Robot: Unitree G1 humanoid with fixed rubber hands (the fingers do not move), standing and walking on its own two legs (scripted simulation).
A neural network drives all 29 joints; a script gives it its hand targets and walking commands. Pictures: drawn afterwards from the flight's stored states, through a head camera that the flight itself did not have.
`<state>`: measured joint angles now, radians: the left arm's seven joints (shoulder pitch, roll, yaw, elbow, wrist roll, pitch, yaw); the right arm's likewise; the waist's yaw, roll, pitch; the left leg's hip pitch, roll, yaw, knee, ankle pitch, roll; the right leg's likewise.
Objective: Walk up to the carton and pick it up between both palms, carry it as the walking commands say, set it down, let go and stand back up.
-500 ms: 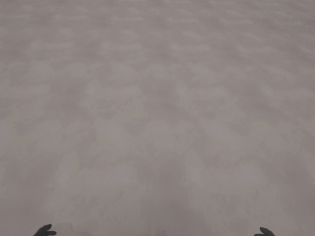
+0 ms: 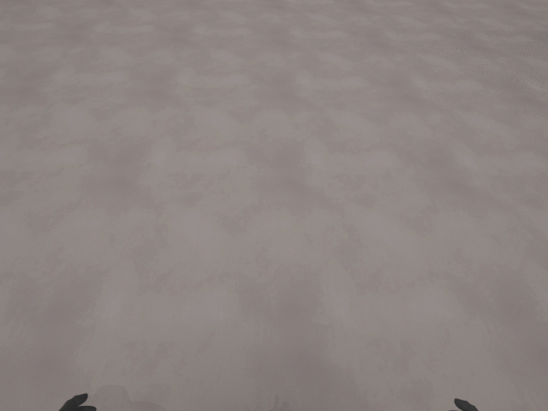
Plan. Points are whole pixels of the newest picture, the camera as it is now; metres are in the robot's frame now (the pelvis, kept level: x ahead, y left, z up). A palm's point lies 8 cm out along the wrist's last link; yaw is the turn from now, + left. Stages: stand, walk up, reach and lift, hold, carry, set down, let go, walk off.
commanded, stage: stand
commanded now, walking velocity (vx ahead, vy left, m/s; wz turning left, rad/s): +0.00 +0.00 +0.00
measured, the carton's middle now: out of the picture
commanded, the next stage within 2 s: walk up in 0.62 s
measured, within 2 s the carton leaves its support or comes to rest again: neither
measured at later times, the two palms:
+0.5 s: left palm out of the picture +0.11 +0.31 -0.10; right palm out of the picture +0.11 -0.31 -0.10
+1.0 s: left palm out of the picture +0.08 +0.28 -0.11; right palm out of the picture +0.10 -0.31 -0.13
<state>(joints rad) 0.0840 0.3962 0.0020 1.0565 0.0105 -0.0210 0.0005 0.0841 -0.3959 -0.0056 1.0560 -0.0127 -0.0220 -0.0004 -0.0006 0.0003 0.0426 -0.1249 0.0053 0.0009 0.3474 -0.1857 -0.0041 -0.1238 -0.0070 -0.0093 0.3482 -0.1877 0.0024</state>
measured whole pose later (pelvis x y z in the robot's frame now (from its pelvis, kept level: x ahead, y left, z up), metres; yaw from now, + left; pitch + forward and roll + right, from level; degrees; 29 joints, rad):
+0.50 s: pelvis +0.01 +0.00 +0.00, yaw +0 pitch -2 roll +0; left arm 0.09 0.40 0.00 1.06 0.01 -0.02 0.00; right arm 0.08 -0.40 -0.01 1.06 -0.01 -0.02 0.00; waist 0.00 0.00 0.04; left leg -0.11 0.01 0.00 0.33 -0.19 0.00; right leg -0.11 -0.01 -0.01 0.33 -0.19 0.00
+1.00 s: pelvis +0.00 -0.02 -0.01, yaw +7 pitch -1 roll +0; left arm 0.11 0.33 0.03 0.88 0.01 0.03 0.03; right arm 0.15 -0.37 -0.06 0.93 -0.04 0.07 0.02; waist -0.02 0.02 0.10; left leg -0.32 -0.02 -0.06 0.68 -0.40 -0.03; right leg -0.25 -0.06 -0.09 0.52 -0.22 0.01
